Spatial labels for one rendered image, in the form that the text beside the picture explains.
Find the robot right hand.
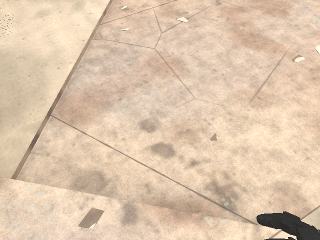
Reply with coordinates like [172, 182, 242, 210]
[256, 211, 320, 240]

